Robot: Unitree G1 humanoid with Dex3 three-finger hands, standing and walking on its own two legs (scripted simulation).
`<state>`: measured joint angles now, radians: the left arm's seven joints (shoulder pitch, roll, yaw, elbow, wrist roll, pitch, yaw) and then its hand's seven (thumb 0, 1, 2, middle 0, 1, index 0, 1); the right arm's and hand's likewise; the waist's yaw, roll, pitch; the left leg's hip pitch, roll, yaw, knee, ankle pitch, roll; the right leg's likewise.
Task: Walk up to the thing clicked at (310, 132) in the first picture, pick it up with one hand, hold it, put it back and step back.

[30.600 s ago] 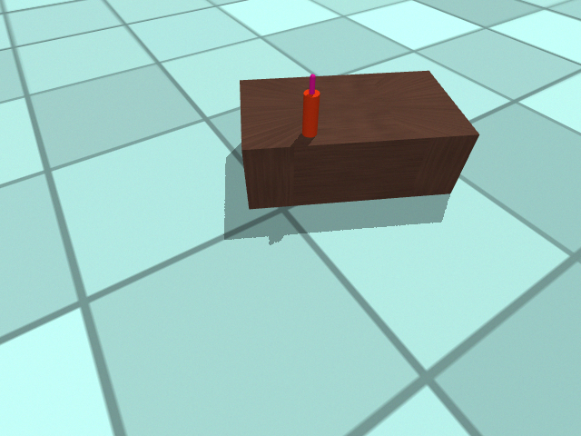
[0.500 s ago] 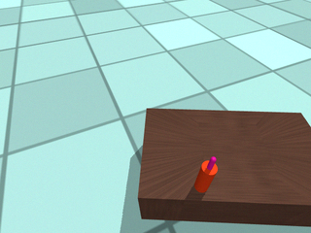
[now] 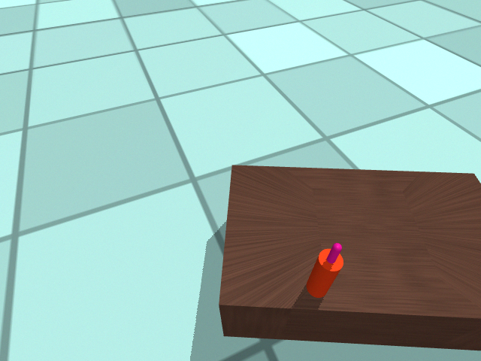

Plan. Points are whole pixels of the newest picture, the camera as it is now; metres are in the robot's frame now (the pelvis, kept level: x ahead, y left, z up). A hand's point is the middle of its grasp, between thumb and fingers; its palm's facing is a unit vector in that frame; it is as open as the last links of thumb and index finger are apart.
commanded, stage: stand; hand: right
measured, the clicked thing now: (326, 268) +0.41 -0.21 -0.29
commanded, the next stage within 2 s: step back in 1.32 s
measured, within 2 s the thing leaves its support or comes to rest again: neither
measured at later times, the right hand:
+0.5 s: hand out of the picture +0.07 -0.25 -0.16, palm faces -0.04 +0.94 -0.34, open 7.4 cm
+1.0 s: hand out of the picture +0.07 -0.26 -0.16, palm faces -0.04 +0.94 -0.33, open 7.4 cm
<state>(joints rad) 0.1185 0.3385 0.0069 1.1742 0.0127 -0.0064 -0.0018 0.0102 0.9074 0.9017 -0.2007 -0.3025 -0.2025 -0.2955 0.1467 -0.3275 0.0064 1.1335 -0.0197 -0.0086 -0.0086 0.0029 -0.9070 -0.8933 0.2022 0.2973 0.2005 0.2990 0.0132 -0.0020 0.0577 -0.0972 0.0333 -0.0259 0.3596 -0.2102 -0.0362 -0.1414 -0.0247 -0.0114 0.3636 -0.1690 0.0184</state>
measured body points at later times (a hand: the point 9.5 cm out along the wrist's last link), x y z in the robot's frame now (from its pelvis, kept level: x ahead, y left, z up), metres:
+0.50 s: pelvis +0.00 +0.00 +0.00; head +0.01 +0.00 +0.45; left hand +0.07 +0.30 -0.13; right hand +0.07 -0.30 -0.14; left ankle -0.01 +0.14 -0.75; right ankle +0.02 -0.13 -0.75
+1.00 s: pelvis +0.01 -0.01 +0.00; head +0.02 -0.01 +0.45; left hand +0.08 +0.30 -0.13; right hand +0.08 -0.30 -0.14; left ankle -0.01 +0.14 -0.75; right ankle +0.02 -0.13 -0.75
